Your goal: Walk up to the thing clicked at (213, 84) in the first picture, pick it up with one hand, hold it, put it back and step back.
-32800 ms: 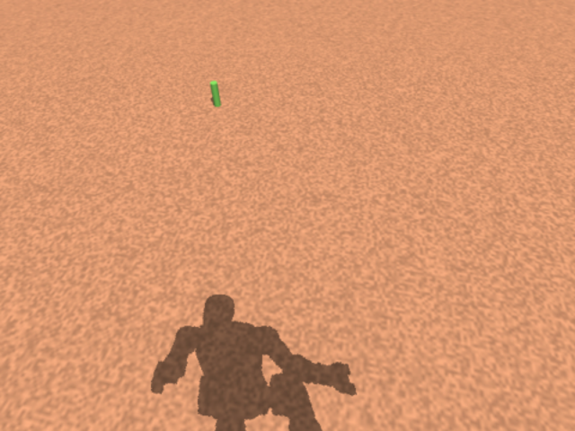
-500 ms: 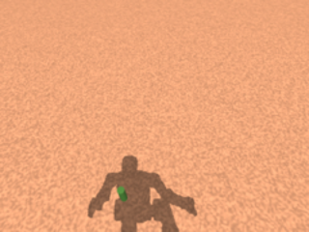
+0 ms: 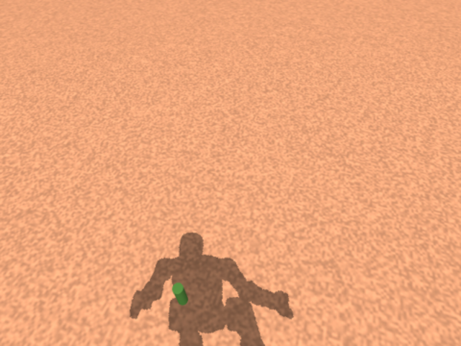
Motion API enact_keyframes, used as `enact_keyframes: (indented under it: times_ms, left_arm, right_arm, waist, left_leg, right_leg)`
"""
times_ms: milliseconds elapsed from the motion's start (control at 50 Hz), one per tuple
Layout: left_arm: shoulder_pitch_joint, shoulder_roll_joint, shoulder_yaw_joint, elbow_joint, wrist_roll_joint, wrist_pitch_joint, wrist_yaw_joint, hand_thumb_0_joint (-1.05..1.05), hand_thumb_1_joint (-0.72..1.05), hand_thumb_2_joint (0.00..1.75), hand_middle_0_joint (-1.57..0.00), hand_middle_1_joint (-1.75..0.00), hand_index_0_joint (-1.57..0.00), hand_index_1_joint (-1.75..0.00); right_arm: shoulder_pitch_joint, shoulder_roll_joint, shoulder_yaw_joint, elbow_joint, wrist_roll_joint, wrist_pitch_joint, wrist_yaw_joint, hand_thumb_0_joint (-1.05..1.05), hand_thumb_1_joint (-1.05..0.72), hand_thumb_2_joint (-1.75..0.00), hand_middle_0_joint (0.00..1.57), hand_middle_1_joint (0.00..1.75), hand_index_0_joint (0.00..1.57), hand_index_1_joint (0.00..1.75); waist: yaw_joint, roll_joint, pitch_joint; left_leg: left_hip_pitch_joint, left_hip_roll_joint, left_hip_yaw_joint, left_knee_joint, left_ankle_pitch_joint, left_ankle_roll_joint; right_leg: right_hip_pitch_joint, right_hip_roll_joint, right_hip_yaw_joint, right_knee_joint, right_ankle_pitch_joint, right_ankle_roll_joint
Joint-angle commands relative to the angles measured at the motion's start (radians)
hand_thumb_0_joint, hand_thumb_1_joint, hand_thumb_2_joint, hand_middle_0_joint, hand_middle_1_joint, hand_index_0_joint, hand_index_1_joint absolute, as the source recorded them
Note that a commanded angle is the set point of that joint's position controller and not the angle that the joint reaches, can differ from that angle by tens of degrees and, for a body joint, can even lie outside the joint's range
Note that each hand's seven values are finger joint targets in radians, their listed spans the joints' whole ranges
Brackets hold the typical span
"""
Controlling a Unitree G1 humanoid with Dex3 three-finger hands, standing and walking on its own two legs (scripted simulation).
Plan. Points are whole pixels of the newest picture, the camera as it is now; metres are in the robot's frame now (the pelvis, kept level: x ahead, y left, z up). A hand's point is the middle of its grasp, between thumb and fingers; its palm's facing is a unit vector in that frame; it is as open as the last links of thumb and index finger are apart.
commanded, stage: stand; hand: left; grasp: from the side
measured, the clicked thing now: (180, 294) +0.41 +0.22 -0.71
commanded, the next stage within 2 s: step back in 0.32 s
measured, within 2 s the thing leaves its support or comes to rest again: neither
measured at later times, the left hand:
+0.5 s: hand out of the picture +0.07 +0.26 -0.17, palm faces -0.01 -0.93 -0.38, open 7.3 cm
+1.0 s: hand out of the picture -0.04 +0.23 -0.15, palm faces -0.01 -0.89 -0.45, open 7.3 cm
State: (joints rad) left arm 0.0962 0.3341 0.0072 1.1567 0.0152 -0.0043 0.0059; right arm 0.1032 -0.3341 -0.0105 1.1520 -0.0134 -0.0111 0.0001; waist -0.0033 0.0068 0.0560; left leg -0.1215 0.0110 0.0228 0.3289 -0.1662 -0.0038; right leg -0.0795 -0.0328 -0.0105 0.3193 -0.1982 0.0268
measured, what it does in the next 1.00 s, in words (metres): walks backwards: right foot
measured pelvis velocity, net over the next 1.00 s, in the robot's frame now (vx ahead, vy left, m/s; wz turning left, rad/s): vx -0.09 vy -0.04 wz -0.01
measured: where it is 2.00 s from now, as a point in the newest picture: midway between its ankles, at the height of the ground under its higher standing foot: outside the picture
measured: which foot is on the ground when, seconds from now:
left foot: down 0.00-0.80, up 0.82-1.00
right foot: down 0.00-0.66, up 0.68-0.80, down 0.82-1.00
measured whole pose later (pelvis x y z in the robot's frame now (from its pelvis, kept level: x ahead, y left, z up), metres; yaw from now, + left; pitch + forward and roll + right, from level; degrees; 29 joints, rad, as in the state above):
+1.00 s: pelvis -0.09 -0.04 -0.02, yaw -1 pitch +0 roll +2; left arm 0.20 0.32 0.07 0.91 0.04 0.03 0.02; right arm 0.08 -0.40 -0.05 0.92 0.01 0.06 -0.02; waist 0.03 0.07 0.17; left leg -0.52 -0.14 -0.16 1.17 -0.46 0.00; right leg -0.30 0.03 -0.01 0.63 -0.32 -0.06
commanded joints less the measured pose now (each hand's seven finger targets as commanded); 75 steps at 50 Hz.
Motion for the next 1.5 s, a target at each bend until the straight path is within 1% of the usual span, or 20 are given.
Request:
enact_keyframes:
  times_ms: [0, 280, 360, 560, 680, 740, 760, 780, 800, 840, 920, 1000, 1100, 1200, 1260, 1300, 1320, 1340, 1420, 1480]
  left_arm:
    - [-0.023, 0.200, 0.039, -0.054, 0.000, -0.024, 0.010, 0.00, 0.90, 0.90, -0.20, -0.30, -0.20, -0.30]
    - [-0.018, 0.210, 0.038, -0.063, -0.003, -0.024, 0.009, 0.00, 0.90, 0.90, -0.20, -0.30, -0.20, -0.30]
    - [0.018, 0.258, 0.092, -0.140, -0.018, -0.009, 0.021, 0.00, 0.90, 0.90, -0.20, -0.30, -0.20, -0.30]
    - [0.016, 0.258, 0.099, -0.251, 0.002, 0.018, 0.010, 0.00, 0.90, 0.90, -0.20, -0.30, -0.20, -0.30]
    - [0.136, 0.224, 0.110, -0.249, 0.009, 0.038, 0.002, 0.00, 0.90, 0.90, -0.20, -0.30, -0.20, -0.30]
    - [0.215, 0.215, 0.118, -0.233, 0.003, 0.034, 0.003, 0.00, 0.90, 0.90, -0.20, -0.30, -0.20, -0.30]
    - [0.229, 0.224, 0.123, -0.234, 0.007, 0.023, 0.008, 0.00, 0.90, 0.90, -0.20, -0.30, -0.20, -0.30]
    - [0.193, 0.305, 0.142, -0.254, 0.023, 0.006, 0.016, 0.00, 0.90, 0.90, -0.20, -0.30, -0.20, -0.30]
    - [0.137, 0.362, 0.156, -0.290, 0.019, 0.002, 0.021, 0.00, 0.90, 0.90, -0.20, -0.30, -0.20, -0.30]
    - [0.045, 0.356, 0.151, -0.342, 0.027, -0.005, 0.029, 0.00, 0.90, 0.90, -0.20, -0.30, -0.20, -0.30]
    - [-0.031, 0.282, 0.140, -0.375, 0.022, -0.011, 0.031, 0.00, 0.90, 0.90, -0.20, -0.30, -0.20, -0.30]
    - [0.123, 0.229, 0.132, -0.376, 0.016, -0.004, 0.044, 0.00, 0.90, 0.90, -0.20, -0.30, -0.20, -0.30]
    - [0.167, 0.250, 0.141, -0.390, 0.007, 0.008, 0.052, 0.00, 0.90, 0.90, -0.20, -0.30, -0.20, -0.30]
    - [0.073, 0.289, 0.141, -0.438, 0.005, 0.013, 0.042, 0.00, 0.90, 0.90, -0.20, -0.30, -0.20, -0.30]
    - [0.000, 0.290, 0.129, -0.455, 0.000, 0.020, 0.032, 0.00, 0.90, 0.90, -0.20, -0.30, -0.20, -0.30]
    - [0.021, 0.219, 0.110, -0.464, -0.009, 0.026, 0.032, 0.00, 0.90, 0.90, -0.20, -0.30, -0.20, -0.30]
    - [-0.014, 0.241, 0.127, -0.451, -0.005, 0.032, 0.043, 0.00, 0.90, 0.90, -0.20, -0.30, -0.20, -0.30]
    - [-0.002, 0.242, 0.130, -0.435, 0.005, 0.035, 0.050, 0.00, 0.90, 0.90, -0.20, -0.30, -0.20, -0.30]
    - [0.127, 0.235, 0.132, -0.370, -0.013, 0.039, 0.037, 0.00, 0.90, 0.90, -0.20, -0.30, -0.20, -0.30]
    - [0.166, 0.224, 0.132, -0.359, -0.001, 0.032, 0.033, 0.00, 0.90, 0.90, -0.20, -0.30, -0.20, -0.30]
  right_arm:
    - [-0.045, -0.206, -0.031, -0.055, 0.000, -0.022, -0.015, 0.00, -0.90, -0.90, 0.20, 0.30, 0.20, 0.30]
    - [-0.034, -0.210, -0.031, -0.055, 0.000, -0.022, -0.015, 0.00, -0.90, -0.90, 0.20, 0.30, 0.20, 0.30]
    - [-0.025, -0.232, -0.055, -0.108, 0.008, 0.013, -0.007, 0.00, -0.90, -0.90, 0.20, 0.30, 0.20, 0.30]
    - [-0.033, -0.258, -0.094, -0.210, 0.001, 0.041, 0.005, 0.00, -0.90, -0.90, 0.20, 0.30, 0.20, 0.30]
    - [-0.077, -0.322, -0.115, -0.283, -0.020, 0.038, 0.004, 0.00, -0.90, -0.90, 0.20, 0.30, 0.20, 0.30]
    - [-0.147, -0.303, -0.109, -0.322, -0.015, 0.046, -0.004, 0.00, -0.90, -0.90, 0.20, 0.30, 0.20, 0.30]
    - [-0.159, -0.272, -0.099, -0.323, -0.004, 0.056, -0.004, 0.00, -0.90, -0.90, 0.20, 0.30, 0.20, 0.30]
    - [-0.141, -0.219, -0.085, -0.326, 0.019, 0.064, -0.008, 0.00, -0.90, -0.90, 0.20, 0.30, 0.20, 0.30]
    - [-0.114, -0.184, -0.071, -0.329, 0.016, 0.071, -0.024, 0.00, -0.90, -0.90, 0.20, 0.30, 0.20, 0.30]
    - [0.009, -0.205, -0.076, -0.293, 0.019, 0.075, -0.034, 0.00, -0.90, -0.90, 0.20, 0.30, 0.20, 0.30]
    - [0.047, -0.264, -0.088, -0.270, 0.027, 0.062, -0.035, 0.00, -0.90, -0.90, 0.20, 0.30, 0.20, 0.30]
    - [0.009, -0.240, -0.065, -0.300, 0.013, 0.051, -0.044, 0.00, -0.90, -0.90, 0.20, 0.30, 0.20, 0.30]
    - [0.003, -0.230, -0.064, -0.329, 0.002, 0.043, -0.044, 0.00, -0.90, -0.90, 0.20, 0.30, 0.20, 0.30]
    - [0.098, -0.236, -0.078, -0.303, -0.002, 0.045, -0.026, 0.00, -0.90, -0.90, 0.20, 0.30, 0.20, 0.30]
    - [0.169, -0.236, -0.090, -0.278, -0.009, 0.043, -0.013, 0.00, -0.90, -0.90, 0.20, 0.30, 0.20, 0.30]
    - [0.098, -0.332, -0.112, -0.322, -0.031, 0.041, -0.006, 0.00, -0.90, -0.90, 0.20, 0.30, 0.20, 0.30]
    - [0.072, -0.381, -0.121, -0.331, -0.030, 0.041, -0.002, 0.00, -0.90, -0.90, 0.20, 0.30, 0.20, 0.30]
    - [0.049, -0.386, -0.123, -0.338, -0.028, 0.038, -0.007, 0.00, -0.90, -0.90, 0.20, 0.30, 0.20, 0.30]
    - [-0.069, -0.271, -0.093, -0.377, -0.031, 0.030, -0.021, 0.00, -0.90, -0.90, 0.20, 0.30, 0.20, 0.30]
    - [-0.026, -0.244, -0.093, -0.378, -0.014, 0.021, -0.022, 0.00, -0.90, -0.90, 0.20, 0.30, 0.20, 0.30]
  waist:
    - [0.007, -0.008, -0.074]
    - [0.002, -0.015, -0.080]
    - [0.000, -0.028, -0.041]
    - [-0.005, 0.029, -0.130]
    - [0.026, 0.186, -0.133]
    - [0.085, 0.189, -0.133]
    - [0.100, 0.103, -0.108]
    - [0.076, -0.152, -0.036]
    - [0.049, -0.216, 0.036]
    - [-0.005, -0.125, -0.013]
    - [-0.031, -0.138, -0.061]
    - [0.053, -0.099, -0.125]
    - [0.084, -0.159, -0.135]
    - [0.029, -0.183, -0.161]
    - [-0.033, -0.123, -0.152]
    - [-0.023, 0.203, -0.109]
    - [-0.046, 0.226, -0.078]
    - [-0.047, 0.211, -0.044]
    - [0.053, 0.114, 0.014]
    - [0.031, 0.104, -0.037]
  left_leg:
    - [0.033, 0.121, -0.102, -0.054, 0.148, 0.014]
    - [0.047, 0.125, -0.095, -0.049, 0.166, 0.016]
    - [-0.042, 0.107, -0.089, 0.084, 0.296, 0.064]
    - [-0.129, 0.121, -0.148, 0.151, 0.033, 0.138]
    - [-0.248, 0.323, -0.297, 0.043, 0.141, 0.289]
    - [-0.282, 0.267, -0.207, 0.189, 0.160, 0.218]
    - [-0.259, 0.168, -0.154, 0.338, 0.094, 0.142]
    - [-0.390, -0.023, -0.101, 0.562, -0.104, 0.053]
    - [-0.510, -0.131, -0.148, 0.658, -0.396, 0.021]
    - [-0.426, -0.124, -0.226, 0.818, -0.432, 0.023]
    - [-0.410, -0.141, -0.220, 0.895, -0.281, -0.002]
    - [-0.508, -0.130, -0.199, 0.821, -0.302, -0.010]
    - [-0.457, -0.077, -0.155, 0.641, -0.357, -0.012]
    - [-0.252, -0.040, -0.062, 0.453, -0.314, 0.015]
    - [-0.068, -0.024, -0.030, 0.222, -0.068, 0.046]
    - [-0.048, 0.249, -0.434, 0.049, 0.149, 0.182]
    - [-0.149, 0.355, -0.507, 0.014, 0.209, 0.286]
    - [-0.235, 0.383, -0.551, -0.017, 0.161, 0.320]
    - [-0.163, 0.212, -0.264, 0.035, 0.208, 0.188]
    - [-0.024, 0.218, -0.251, 0.064, 0.220, 0.219]
  right_leg:
    - [-0.019, -0.102, 0.072, -0.047, 0.139, -0.034]
    - [-0.019, -0.103, 0.076, -0.050, 0.158, -0.036]
    - [-0.071, -0.080, 0.078, 0.093, 0.318, -0.070]
    - [-0.166, -0.058, 0.116, 0.255, 0.065, -0.119]
    - [-0.166, 0.076, 0.015, 0.650, -0.329, -0.059]
    - [-0.110, 0.043, 0.035, 0.464, -0.221, -0.071]
    - [-0.134, -0.009, 0.125, 0.210, -0.096, -0.070]
    - [-0.131, -0.156, 0.399, 0.050, 0.163, -0.064]
    - [-0.135, -0.259, 0.526, 0.022, 0.358, -0.116]
    - [-0.197, -0.298, 0.462, 0.070, 0.490, -0.228]
    - [-0.131, -0.169, 0.271, 0.129, 0.442, -0.155]
    - [0.131, -0.198, 0.241, 0.212, 0.616, -0.190]
    - [0.184, -0.251, 0.266, 0.226, 0.661, -0.261]
    - [0.027, -0.248, 0.242, 0.210, 0.494, -0.235]
    - [-0.149, -0.195, 0.178, 0.255, 0.248, -0.163]
    - [-0.372, 0.060, 0.046, 0.544, -0.176, -0.056]
    - [-0.389, 0.143, 0.098, 0.757, -0.481, -0.040]
    - [-0.365, 0.151, 0.168, 0.893, -0.495, -0.038]
    - [-0.460, 0.163, 0.218, 1.014, -0.293, -0.043]
    - [-0.467, 0.141, 0.192, 0.984, -0.250, -0.002]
